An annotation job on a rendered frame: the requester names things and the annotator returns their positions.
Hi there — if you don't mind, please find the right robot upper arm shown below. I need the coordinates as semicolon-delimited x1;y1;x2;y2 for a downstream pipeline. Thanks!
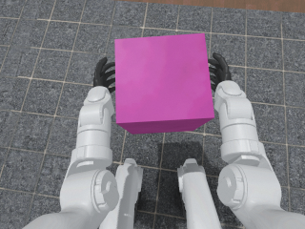
216;163;305;229

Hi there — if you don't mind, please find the robot left shin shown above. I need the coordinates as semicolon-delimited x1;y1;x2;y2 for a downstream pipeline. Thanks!
116;158;138;203

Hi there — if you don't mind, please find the left robot hand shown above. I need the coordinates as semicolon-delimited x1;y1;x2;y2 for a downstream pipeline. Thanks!
92;57;115;94

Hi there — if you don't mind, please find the left robot upper arm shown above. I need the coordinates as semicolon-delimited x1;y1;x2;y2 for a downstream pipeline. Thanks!
22;168;120;229

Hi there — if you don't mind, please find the right robot thigh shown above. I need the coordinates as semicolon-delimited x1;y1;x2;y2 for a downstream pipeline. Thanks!
177;163;222;229

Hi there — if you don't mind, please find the right robot forearm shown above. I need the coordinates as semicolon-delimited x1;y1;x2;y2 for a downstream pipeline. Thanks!
213;80;282;196

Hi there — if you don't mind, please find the right robot hand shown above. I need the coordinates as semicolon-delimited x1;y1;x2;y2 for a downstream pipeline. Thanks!
208;52;232;91

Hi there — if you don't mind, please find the left robot forearm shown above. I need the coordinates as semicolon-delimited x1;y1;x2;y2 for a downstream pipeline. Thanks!
59;86;114;204

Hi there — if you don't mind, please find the carton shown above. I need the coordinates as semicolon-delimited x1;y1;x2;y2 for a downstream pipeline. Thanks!
114;33;214;135

